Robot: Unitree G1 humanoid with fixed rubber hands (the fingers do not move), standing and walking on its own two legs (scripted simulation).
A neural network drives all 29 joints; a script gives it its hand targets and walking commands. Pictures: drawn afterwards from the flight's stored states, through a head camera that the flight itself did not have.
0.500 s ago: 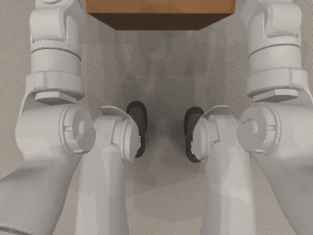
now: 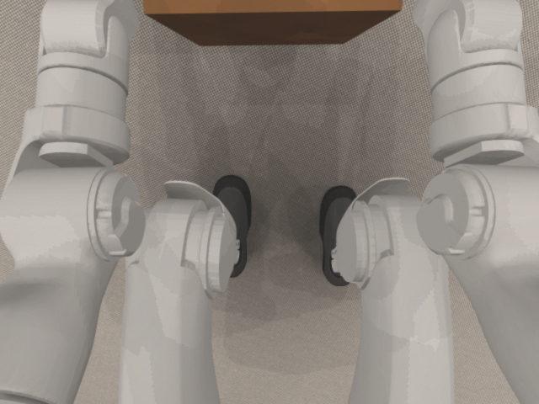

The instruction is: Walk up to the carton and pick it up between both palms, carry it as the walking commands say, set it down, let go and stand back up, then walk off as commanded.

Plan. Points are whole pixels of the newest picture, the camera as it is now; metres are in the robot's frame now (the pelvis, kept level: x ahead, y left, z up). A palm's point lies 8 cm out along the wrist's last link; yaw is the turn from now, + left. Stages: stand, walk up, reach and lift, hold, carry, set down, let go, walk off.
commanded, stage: set down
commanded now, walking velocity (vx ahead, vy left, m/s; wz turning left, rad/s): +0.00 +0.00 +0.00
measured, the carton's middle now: out of the picture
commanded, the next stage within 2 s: none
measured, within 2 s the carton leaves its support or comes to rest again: rests again in 0.20 s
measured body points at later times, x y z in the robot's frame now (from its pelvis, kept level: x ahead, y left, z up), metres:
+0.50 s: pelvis +0.00 +0.00 -0.01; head +0.38 +0.00 +0.21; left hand +0.55 +0.17 -0.21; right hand +0.56 -0.15 -0.21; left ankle +0.12 +0.09 -0.37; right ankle +0.10 -0.12 -0.37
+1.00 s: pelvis +0.00 +0.00 -0.02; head +0.38 +0.00 +0.20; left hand +0.55 +0.17 -0.22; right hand +0.56 -0.15 -0.22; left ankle +0.12 +0.09 -0.37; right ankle +0.10 -0.12 -0.37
